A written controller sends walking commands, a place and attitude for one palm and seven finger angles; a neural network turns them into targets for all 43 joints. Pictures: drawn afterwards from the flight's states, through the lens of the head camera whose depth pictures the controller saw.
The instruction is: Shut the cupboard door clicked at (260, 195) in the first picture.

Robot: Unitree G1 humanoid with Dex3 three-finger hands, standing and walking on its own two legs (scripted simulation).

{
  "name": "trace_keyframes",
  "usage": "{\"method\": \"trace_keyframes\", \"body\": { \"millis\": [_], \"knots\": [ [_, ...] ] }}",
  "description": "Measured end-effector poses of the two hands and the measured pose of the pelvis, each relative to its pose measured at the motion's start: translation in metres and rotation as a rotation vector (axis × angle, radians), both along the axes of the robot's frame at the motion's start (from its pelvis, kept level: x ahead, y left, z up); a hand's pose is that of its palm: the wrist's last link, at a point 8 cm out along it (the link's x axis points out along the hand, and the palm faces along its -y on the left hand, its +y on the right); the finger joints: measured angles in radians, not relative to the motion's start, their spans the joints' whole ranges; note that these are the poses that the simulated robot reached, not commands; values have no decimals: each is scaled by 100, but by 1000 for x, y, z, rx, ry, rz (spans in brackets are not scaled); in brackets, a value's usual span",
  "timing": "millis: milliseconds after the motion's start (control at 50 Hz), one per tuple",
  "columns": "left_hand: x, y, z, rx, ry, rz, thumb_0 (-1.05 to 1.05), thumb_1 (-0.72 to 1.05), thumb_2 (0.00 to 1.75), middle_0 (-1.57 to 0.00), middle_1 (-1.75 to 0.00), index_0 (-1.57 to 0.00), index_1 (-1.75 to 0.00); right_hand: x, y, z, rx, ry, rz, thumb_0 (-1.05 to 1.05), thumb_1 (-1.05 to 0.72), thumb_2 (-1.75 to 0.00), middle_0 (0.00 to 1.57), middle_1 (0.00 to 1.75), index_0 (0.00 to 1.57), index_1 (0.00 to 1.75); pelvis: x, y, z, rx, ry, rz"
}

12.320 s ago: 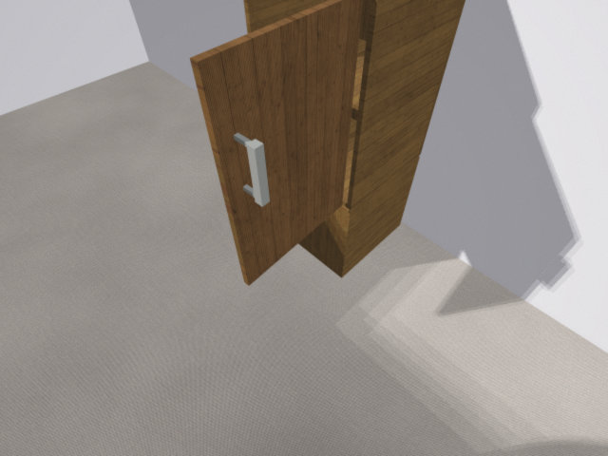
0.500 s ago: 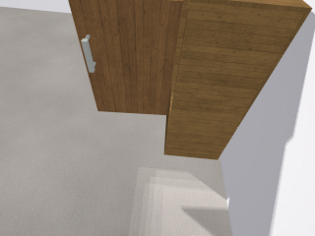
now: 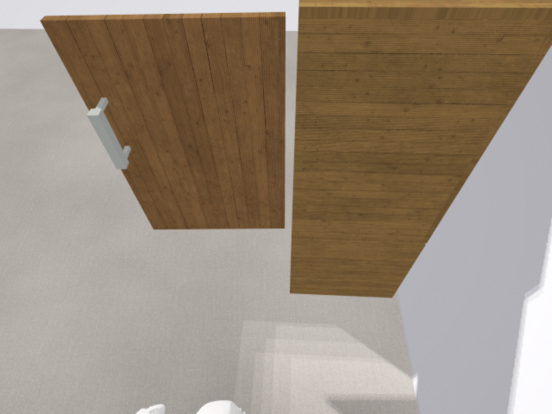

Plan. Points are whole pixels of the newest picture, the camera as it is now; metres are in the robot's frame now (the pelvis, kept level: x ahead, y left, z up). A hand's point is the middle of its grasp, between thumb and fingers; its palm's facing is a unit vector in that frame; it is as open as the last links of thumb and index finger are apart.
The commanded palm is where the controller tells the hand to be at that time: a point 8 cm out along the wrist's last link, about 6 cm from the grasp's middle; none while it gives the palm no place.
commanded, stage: take the last steps up to it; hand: left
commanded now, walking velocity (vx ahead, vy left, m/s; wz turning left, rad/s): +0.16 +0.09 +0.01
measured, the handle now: (112, 134) +0.61 +0.35 +0.03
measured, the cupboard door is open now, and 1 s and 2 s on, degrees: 93 93 93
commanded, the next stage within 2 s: come to a stop and stand still in 0.08 s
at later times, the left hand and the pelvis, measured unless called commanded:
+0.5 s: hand out of the picture +0.11 +0.23 -0.18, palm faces +0.02 -0.98 -0.20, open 7.4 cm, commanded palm none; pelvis +0.09 +0.05 +0.00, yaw -3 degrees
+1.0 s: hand out of the picture +0.14 +0.16 -0.18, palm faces -0.02 -0.98 -0.19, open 7.2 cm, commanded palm none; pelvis +0.08 -0.01 +0.00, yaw -3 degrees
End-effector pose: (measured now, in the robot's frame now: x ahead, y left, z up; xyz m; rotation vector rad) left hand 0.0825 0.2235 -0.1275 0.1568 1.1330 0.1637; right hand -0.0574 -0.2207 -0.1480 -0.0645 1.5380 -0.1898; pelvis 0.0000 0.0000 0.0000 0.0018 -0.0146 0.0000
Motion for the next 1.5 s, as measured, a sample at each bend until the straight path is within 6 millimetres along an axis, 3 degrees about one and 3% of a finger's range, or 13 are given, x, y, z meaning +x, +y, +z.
{"method": "trace_keyframes", "body": {
  "millis": [100, 240, 300, 380, 480, 580, 660, 800, 880, 980, 1100, 1300, 1500],
  "knots": [
    [-14, 16, 0, 8, 108, 22, -2, 96, 89, -21, -30, -20, -30, 92, -1, 8, -16, -159, 51, 0, -91, -90, 19, 30, 20, 30, 29, 6, 7, 3, 18, -1],
    [-34, 34, -19, -52, 271, 86, 0, 93, 89, -20, -30, -20, -30, 204, 23, 15, -48, -318, 140, 0, -92, -90, 19, 30, 20, 30, 77, 35, 0, -13, 16, -9],
    [-32, 43, -32, -65, 330, 99, 0, 92, 89, -20, -30, -20, -30, 235, 39, 13, -71, -359, 161, 0, -91, -90, 19, 30, 20, 30, 94, 47, -8, -4, 13, -11],
    [-17, 48, -33, -66, 362, 79, 0, 92, 89, -20, -30, -20, -30, 254, 58, 17, -71, -365, 160, 0, -91, -90, 20, 30, 20, 30, 102, 54, -5, 7, 6, -32],
    [13, 58, -25, -33, 323, 43, 0, 91, 89, -20, -30, -20, -30, 248, 60, 14, -64, -347, 107, -1, -91, -90, 20, 30, 21, 30, 96, 53, -1, -8, 8, -46],
    [43, 63, -16, 23, 238, 9, 0, 91, 89, -20, -30, -20, -30, 222, 29, 12, -94, -309, 70, -1, -91, -90, 20, 30, 21, 30, 86, 41, -2, -14, 15, -67],
    [58, 54, -9, 63, 161, -20, 0, 91, 89, -20, -30, -19, -30, 193, -3, 3, -102, -267, 36, -1, -91, -90, 20, 30, 21, 30, 80, 23, -6, -8, 12, -71],
    [55, 17, -5, 61, 136, -61, 0, 91, 89, -20, -30, -20, -30, 145, -38, -1, -87, -168, -17, 0, -91, -90, 20, 30, 20, 30, 77, -1, -5, 8, 11, -58],
    [54, -4, -12, 10, 145, -76, 0, 91, 89, -20, -30, -20, -30, 127, -37, 4, -89, -131, -24, 0, -91, -90, 19, 30, 20, 30, 77, -7, -2, 2, 19, -58],
    [50, -10, -21, -19, 154, -47, 0, 94, 89, -21, -30, -20, -30, 112, -22, 6, -75, -96, -4, 0, -91, -90, 19, 30, 20, 30, 76, -12, -2, -5, 10, -53],
    [35, -12, -16, -20, 191, -34, 0, 94, 89, -21, -30, -20, -30, 110, -7, 6, -29, -85, 8, 0, -91, -90, 20, 30, 20, 30, 75, -16, 4, -4, 6, -54],
    [4, -21, -14, -29, 273, -32, 0, 92, 89, -20, -30, -20, -30, 111, -9, 6, -18, -94, 7, 1, -91, -90, 20, 30, 20, 30, 78, -18, 5, -1, 3, -55],
    [13, 2, -12, 23, 170, -37, 1, 91, 89, -21, -30, -20, -30, 147, -37, 9, -104, -261, 42, 0, -90, -90, 20, 30, 20, 30, 75, -10, -2, -7, -11, -46]
  ]
}}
